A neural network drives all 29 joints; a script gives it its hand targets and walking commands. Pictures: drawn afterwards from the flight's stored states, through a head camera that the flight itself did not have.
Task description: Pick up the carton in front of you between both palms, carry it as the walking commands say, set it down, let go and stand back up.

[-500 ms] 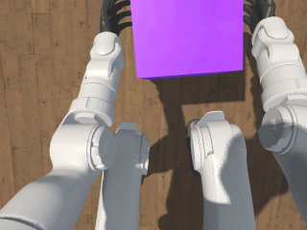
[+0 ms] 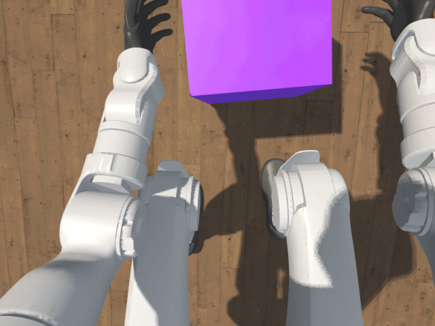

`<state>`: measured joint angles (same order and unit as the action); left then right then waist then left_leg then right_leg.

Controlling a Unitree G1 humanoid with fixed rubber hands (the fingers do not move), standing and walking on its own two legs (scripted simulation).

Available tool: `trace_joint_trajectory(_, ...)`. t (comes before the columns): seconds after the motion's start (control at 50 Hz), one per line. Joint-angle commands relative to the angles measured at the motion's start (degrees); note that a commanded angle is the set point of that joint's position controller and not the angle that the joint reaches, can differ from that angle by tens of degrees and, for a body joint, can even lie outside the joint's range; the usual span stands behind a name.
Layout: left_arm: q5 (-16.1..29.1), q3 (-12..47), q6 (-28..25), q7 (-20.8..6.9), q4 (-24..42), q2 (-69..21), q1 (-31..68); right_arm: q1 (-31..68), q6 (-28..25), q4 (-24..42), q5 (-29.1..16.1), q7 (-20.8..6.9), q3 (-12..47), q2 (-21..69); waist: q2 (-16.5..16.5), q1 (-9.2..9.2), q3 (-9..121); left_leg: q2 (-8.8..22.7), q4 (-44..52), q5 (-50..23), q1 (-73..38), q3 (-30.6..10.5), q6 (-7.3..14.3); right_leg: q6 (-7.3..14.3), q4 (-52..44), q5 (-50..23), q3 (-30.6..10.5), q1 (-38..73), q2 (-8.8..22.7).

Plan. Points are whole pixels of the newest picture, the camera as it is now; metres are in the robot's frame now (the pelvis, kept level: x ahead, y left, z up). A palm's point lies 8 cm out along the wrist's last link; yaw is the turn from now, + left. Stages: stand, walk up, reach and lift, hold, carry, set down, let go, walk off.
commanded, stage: set down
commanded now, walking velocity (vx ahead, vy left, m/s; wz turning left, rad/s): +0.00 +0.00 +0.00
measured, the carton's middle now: (251, 42) +0.53 -0.08 -0.27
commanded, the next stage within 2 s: let go in 0.82 s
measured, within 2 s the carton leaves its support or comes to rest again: neither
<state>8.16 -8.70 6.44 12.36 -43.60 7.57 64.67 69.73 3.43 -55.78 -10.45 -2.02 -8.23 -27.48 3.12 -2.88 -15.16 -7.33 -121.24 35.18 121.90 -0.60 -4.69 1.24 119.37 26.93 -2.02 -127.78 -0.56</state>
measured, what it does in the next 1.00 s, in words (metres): rises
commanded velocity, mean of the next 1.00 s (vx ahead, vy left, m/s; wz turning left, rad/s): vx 0.00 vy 0.00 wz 0.00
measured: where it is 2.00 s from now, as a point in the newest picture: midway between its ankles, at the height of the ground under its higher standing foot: (231, 221)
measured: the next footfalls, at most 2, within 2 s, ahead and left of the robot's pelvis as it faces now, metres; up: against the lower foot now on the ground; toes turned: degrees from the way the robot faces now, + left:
none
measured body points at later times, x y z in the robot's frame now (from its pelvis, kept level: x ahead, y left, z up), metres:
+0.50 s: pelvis +0.03 +0.00 +0.13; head +0.33 -0.05 +0.45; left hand +0.52 +0.10 +0.01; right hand +0.50 -0.30 +0.01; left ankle +0.11 +0.13 -0.36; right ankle +0.14 -0.11 -0.36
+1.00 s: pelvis +0.06 -0.01 +0.26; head +0.33 -0.06 +0.62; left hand +0.50 +0.10 +0.15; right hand +0.48 -0.31 +0.14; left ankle +0.11 +0.13 -0.36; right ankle +0.13 -0.11 -0.36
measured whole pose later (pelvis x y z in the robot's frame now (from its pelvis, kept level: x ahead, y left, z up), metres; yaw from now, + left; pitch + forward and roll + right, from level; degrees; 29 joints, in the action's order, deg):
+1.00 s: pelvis +0.06 -0.01 +0.26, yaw -3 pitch +40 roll +3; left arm -4.5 -13.1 7.0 6.6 -35.0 2.0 39.1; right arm 46.1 5.4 -46.5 4.1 -6.7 -16.6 -18.6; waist 1.4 -1.0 4.5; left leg -3.3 -63.9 23.5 80.4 -3.5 -2.9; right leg 1.5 63.4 17.9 -2.5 -85.2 -2.6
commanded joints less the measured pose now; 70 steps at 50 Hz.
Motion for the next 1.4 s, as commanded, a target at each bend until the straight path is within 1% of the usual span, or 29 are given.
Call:
trace_joint_trajectory(0.0,-3.1,-4.0,0.3,0.5,7.7,4.9,9.7,10.8,1.0,7.6,2.4,-0.2,-3.1,-7.9,-8.7,-1.26,69.5,-0.6,14.6,-3.2,-16.1,8.7,1.4,-1.6,-15.6,-8.7,1.9,52.3,-0.3)
trace_joint_trajectory(0.04,-4.7,-5.4,0.3,0.0,6.3,3.9,8.4,9.9,1.2,7.1,3.2,-0.6,-3.4,-6.3,-8.5,-0.38,65.9,-0.5,16.3,-3.4,-15.1,8.5,1.4,-1.8,-17.3,-8.4,2.0,49.8,-0.5)
trace_joint_trajectory(0.08,-5.5,-6.0,0.2,-0.6,5.3,2.7,7.3,9.1,1.2,6.9,3.7,-1.1,-3.4,-4.9,-8.3,0.06,64.8,-0.5,18.2,-4.4,-15.2,8.4,1.3,-2.0,-18.8,-9.5,2.1,49.0,-0.7)
trace_joint_trajectory(0.18,-6.0,-5.7,-0.1,-1.5,4.8,0.7,4.2,5.9,1.1,6.6,5.2,-1.8,-4.5,-3.7,-8.2,-0.50,66.9,-0.7,23.1,-7.1,-17.9,7.9,0.8,-2.1,-22.5,-13.8,2.9,50.9,-1.0)
trace_joint_trajectory(0.24,-6.0,-5.2,0.0,-1.6,6.6,-0.1,2.4,4.0,1.1,7.8,6.2,-2.1,-6.0,-4.1,-7.6,-1.27,69.9,-0.8,26.0,-8.9,-20.7,7.6,0.5,-2.0,-24.7,-16.3,3.4,53.5,-1.3)
trace_joint_trajectory(0.34,-6.4,-4.3,0.8,-1.5,12.2,-0.8,0.1,1.5,1.7,12.0,7.4,-2.9,-8.3,-5.0,-6.5,-2.06,75.4,-1.0,30.8,-12.3,-26.0,7.5,0.0,-1.6,-28.6,-20.8,4.0,59.3,-2.1)
trace_joint_trajectory(0.4,-6.6,-4.0,1.5,-1.4,15.0,-1.0,-1.3,0.6,2.4,14.0,7.4,-3.5,-8.7,-5.0,-6.1,-1.80,77.0,-0.9,34.0,-13.3,-28.7,7.4,-0.1,-1.6,-31.4,-22.0,4.1,62.7,-2.5)
trace_joint_trajectory(0.48,-7.0,-4.2,2.3,-1.5,16.6,-1.3,-3.2,-0.3,3.2,15.0,7.4,-4.5,-8.6,-4.3,-6.2,-1.03,76.2,-0.5,38.6,-13.3,-31.3,7.1,0.0,-1.8,-35.7,-21.6,4.0,66.2,-2.6)
trace_joint_trajectory(0.62,-8.0,-5.4,2.1,-2.6,15.5,-1.9,-6.4,-2.3,3.1,13.7,8.6,-5.5,-8.9,-3.0,-7.2,-0.20,72.6,0.3,46.9,-13.8,-35.6,6.0,0.2,-2.2,-44.1,-21.4,3.1,72.0,-2.4)
trace_joint_trajectory(0.74,-8.9,-6.1,1.1,-3.6,14.7,-2.5,-8.9,-4.1,2.0,13.0,10.1,-5.7,-9.6,-2.0,-7.4,0.18,70.8,1.0,53.8,-16.3,-41.0,5.0,0.1,-2.2,-50.8,-24.1,2.2,78.5,-2.2)
trace_joint_trajectory(0.8,-9.6,-6.4,0.5,-4.2,13.1,-3.1,-10.5,-5.7,1.4,11.5,10.9,-5.7,-9.7,-0.6,-7.3,0.45,68.0,1.4,56.7,-17.1,-42.5,4.5,0.0,-2.1,-53.8,-25.1,1.7,80.1,-2.0)
trace_joint_trajectory(0.84,-10.3,-6.4,0.2,-4.6,12.8,-3.1,-11.5,-7.0,1.1,11.1,11.9,-5.5,-10.0,-0.2,-7.1,0.17,67.5,1.6,58.6,-17.7,-44.1,4.1,0.0,-2.0,-55.7,-25.9,1.4,82.0,-1.9)
trace_joint_trajectory(0.92,-12.5,-5.7,-0.3,-5.4,13.2,-1.9,-19.0,-14.7,1.0,13.0,14.4,-4.7,-9.9,1.0,-7.3,0.14,70.3,1.7,62.5,-20.1,-49.0,3.8,0.4,-1.9,-59.6,-30.2,0.7,90.8,-1.7)
trace_joint_trajectory(0.96,-13.6,-4.6,-0.4,-6.0,14.2,-0.9,-24.3,-20.3,1.1,15.4,15.4,-4.3,-9.3,1.8,-7.3,0.23,71.0,1.8,64.7,-21.1,-51.7,3.6,0.8,-1.8,-61.7,-32.5,0.3,96.0,-1.6)
trace_joint_trajectory(1.0,-14.2,-3.2,-0.9,-6.7,15.9,0.0,-29.4,-26.0,0.9,18.5,15.4,-3.9,-8.3,3.0,-7.3,0.55,70.3,1.9,66.9,-22.2,-54.4,3.4,1.2,-1.7,-63.9,-34.8,-0.3,100.7,-1.4)
trace_joint_trajectory(1.1,-12.7,-0.1,-2.7,-8.9,19.3,1.2,-37.6,-35.2,-0.9,25.1,13.1,-3.2,-5.9,5.4,-7.1,1.24,62.3,2.6,72.7,-23.7,-59.9,2.4,2.1,-1.3,-69.0,-38.3,-1.7,107.2,-0.7)
trace_joint_trajectory(1.18,-11.2,0.8,-4.7,-10.6,18.4,2.2,-45.2,-44.1,-2.7,25.8,11.5,-2.8,-4.1,7.1,-7.0,1.63,56.0,3.3,76.8,-25.2,-64.5,1.5,2.5,-1.1,-72.3,-40.4,-2.4,111.1,0.0)
trace_joint_trajectory(1.26,-10.4,1.4,-6.2,-11.9,17.2,3.7,-54.7,-54.7,-4.1,25.9,10.6,-2.3,-2.4,8.2,-6.8,2.07,51.0,3.8,81.0,-27.6,-71.6,1.0,2.9,-1.4,-76.1,-42.4,-2.3,114.7,0.3)
trace_joint_trajectory(1.32,-9.9,2.0,-7.2,-12.6,17.6,4.5,-60.6,-61.7,-5.0,27.0,10.0,-1.7,-1.0,8.8,-6.1,2.19,46.7,4.1,84.6,-29.8,-78.3,0.6,3.0,-1.7,-79.6,-42.2,-1.8,116.5,0.1)
trace_joint_trajectory(1.38,-9.5,3.0,-8.1,-13.2,18.9,5.1,-65.2,-67.7,-5.9,28.7,9.6,-1.3,0.2,9.4,-5.0,2.29,41.7,4.4,88.1,-31.8,-86.0,0.0,3.1,-1.9,-83.4,-40.2,-1.1,117.5,-0.2)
